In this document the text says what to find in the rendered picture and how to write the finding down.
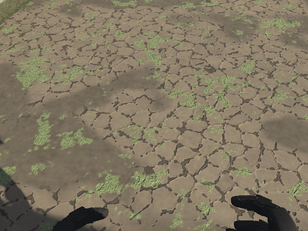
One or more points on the left robot hand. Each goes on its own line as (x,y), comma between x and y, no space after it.
(80,217)

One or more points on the right robot hand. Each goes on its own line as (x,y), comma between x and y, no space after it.
(279,218)

